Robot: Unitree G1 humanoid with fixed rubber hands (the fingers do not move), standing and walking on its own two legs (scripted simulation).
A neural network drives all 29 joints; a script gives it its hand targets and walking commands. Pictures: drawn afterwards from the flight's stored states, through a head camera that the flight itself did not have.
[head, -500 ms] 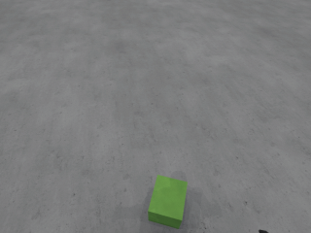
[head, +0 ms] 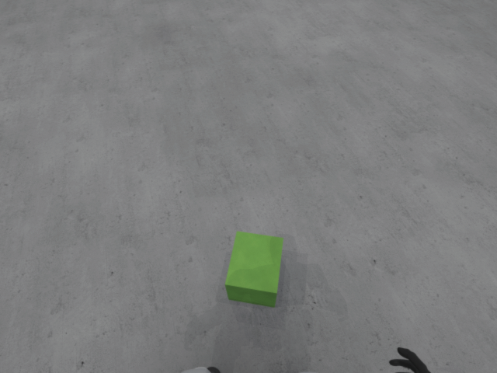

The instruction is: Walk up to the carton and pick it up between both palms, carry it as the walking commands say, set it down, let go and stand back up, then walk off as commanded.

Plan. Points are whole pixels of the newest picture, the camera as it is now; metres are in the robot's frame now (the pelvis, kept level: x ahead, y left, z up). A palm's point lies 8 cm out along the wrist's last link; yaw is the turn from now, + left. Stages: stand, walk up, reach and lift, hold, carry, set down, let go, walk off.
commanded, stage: walk off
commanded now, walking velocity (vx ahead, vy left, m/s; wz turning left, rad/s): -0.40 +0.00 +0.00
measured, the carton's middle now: (255, 269) +0.55 -0.01 -0.68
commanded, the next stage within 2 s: none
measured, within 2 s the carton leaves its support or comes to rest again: neither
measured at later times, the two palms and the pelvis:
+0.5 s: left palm out of the picture -0.11 +0.27 -0.13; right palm out of the picture -0.19 -0.29 -0.12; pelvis -0.21 -0.01 +0.00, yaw -1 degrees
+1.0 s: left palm out of the picture -0.35 +0.23 -0.09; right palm out of the picture -0.36 -0.33 -0.13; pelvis -0.41 -0.05 +0.01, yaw -3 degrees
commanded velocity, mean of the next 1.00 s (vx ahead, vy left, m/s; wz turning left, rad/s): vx -0.40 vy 0.00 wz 0.00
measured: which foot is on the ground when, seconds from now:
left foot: down 0.00-0.02, up 0.04-0.44, down 0.46-0.86, up 0.88-1.00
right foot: up 0.00-0.02, down 0.04-0.46, up 0.48-0.84, down 0.86-1.00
